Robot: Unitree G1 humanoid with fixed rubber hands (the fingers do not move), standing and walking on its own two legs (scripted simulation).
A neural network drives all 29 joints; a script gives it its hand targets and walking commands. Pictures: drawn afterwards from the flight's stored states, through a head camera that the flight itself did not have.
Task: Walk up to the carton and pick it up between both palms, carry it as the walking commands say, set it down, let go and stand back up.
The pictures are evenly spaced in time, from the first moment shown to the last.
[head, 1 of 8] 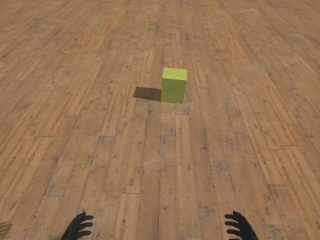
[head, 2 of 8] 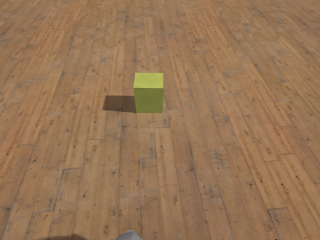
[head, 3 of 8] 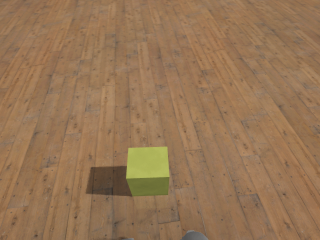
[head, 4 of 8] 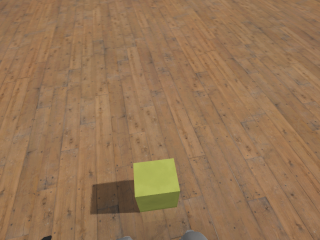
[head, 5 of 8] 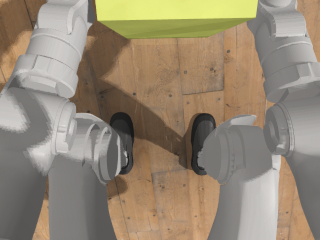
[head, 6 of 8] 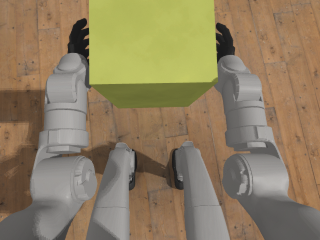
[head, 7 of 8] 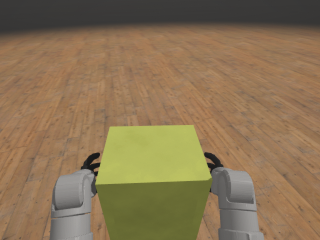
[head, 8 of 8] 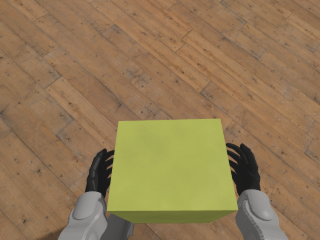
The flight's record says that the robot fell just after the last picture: yes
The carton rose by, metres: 0.67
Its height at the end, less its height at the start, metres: +0.39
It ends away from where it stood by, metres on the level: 5.00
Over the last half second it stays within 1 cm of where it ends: no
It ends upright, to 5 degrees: no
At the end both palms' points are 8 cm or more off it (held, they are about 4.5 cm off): no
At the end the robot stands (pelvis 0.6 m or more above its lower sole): no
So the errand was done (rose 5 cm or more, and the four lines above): no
